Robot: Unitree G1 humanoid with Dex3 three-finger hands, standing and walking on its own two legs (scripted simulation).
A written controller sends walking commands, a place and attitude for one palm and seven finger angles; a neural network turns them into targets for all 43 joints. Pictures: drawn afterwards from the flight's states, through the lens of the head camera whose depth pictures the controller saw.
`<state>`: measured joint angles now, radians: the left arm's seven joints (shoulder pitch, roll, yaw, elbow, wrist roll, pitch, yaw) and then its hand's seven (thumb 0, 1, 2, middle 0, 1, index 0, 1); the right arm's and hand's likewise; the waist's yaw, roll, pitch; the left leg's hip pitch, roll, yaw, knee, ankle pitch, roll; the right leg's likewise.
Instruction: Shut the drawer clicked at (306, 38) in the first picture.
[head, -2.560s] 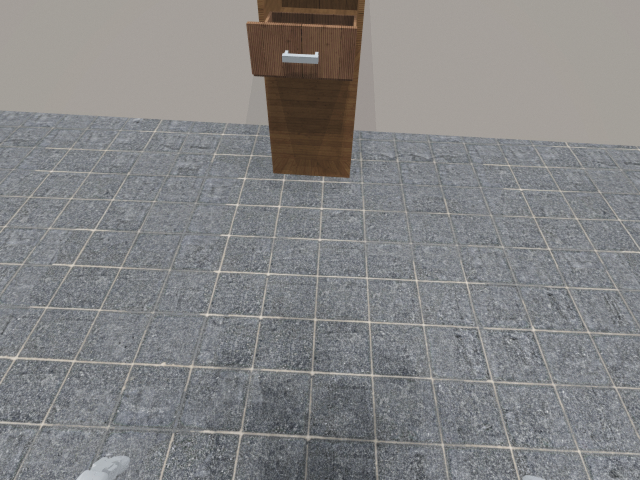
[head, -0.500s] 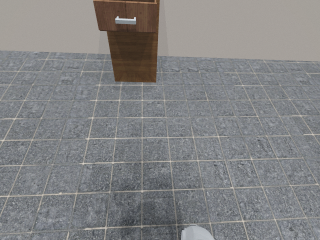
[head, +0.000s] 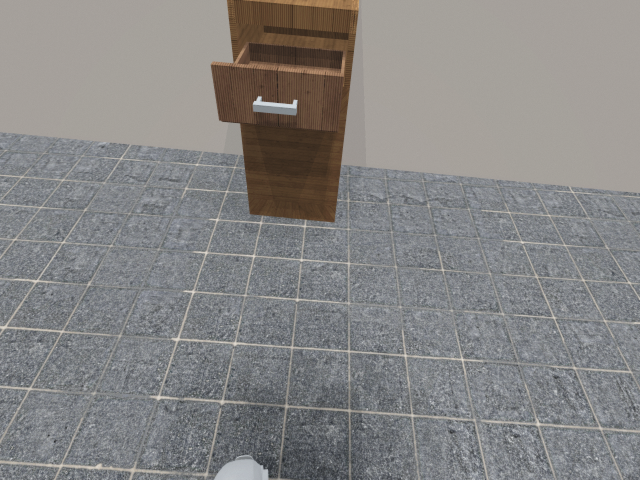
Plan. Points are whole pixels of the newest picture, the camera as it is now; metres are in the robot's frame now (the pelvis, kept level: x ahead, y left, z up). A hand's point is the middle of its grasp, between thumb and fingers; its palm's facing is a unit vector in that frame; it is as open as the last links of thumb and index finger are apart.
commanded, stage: walk to a spot facing it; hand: left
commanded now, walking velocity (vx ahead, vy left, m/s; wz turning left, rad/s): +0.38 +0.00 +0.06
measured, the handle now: (276, 104) +1.01 +0.18 -0.04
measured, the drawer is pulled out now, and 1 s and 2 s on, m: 0.30 0.30 0.30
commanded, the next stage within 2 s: take the last steps up to it in 0.76 s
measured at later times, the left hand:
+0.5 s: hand (193, 404) +0.26 +0.22 -0.17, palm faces -0.04 -0.99 -0.16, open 7.3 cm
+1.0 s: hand (248, 328) +0.41 +0.15 -0.17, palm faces +0.02 -0.98 -0.18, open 7.2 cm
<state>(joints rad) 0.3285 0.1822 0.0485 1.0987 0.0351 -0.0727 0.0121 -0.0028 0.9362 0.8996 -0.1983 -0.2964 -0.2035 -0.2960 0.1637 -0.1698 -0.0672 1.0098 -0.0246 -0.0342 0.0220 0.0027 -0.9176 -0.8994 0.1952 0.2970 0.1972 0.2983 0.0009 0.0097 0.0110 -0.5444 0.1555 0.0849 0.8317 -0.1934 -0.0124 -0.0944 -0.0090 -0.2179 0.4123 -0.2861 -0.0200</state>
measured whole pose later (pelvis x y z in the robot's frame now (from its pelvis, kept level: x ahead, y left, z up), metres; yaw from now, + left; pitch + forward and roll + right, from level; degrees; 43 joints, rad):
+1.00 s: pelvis +0.38 -0.02 +0.00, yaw -1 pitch -1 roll -2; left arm 0.28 0.15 0.04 1.08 0.03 -0.07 0.02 0.00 0.94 0.90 -0.20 -0.30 -0.20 -0.30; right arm 0.21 -0.18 -0.06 1.05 -0.02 -0.02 0.01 0.00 -0.92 -0.90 0.20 0.30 0.20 0.30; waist -0.01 0.03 0.03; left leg -0.51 0.12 0.09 0.83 -0.23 -0.01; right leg -0.12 -0.03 -0.25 0.39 -0.25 -0.02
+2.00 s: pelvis +0.65 -0.03 +0.01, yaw +1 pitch -1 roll -1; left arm 0.38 0.10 0.03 1.13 0.03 -0.06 0.01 0.00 0.92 0.90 -0.20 -0.30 -0.20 -0.30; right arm 0.17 -0.18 -0.06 1.05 -0.02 -0.02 0.01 0.00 -0.92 -0.90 0.20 0.30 0.20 0.30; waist 0.04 0.03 0.04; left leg -0.44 0.10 0.09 0.70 -0.24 -0.03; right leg -0.07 -0.03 -0.18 0.36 -0.26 -0.01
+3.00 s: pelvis +0.63 -0.10 +0.00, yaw +0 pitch -2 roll +0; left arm 0.26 0.14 0.02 1.13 0.00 0.00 0.04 0.01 0.94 0.90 -0.20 -0.30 -0.20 -0.30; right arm 0.29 -0.11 -0.01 1.17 -0.02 0.00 -0.04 0.00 -0.91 -0.90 0.20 0.30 0.20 0.30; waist 0.00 0.00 0.04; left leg -0.15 0.06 0.03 0.43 -0.25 -0.04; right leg -0.18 0.03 -0.10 0.44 -0.23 -0.06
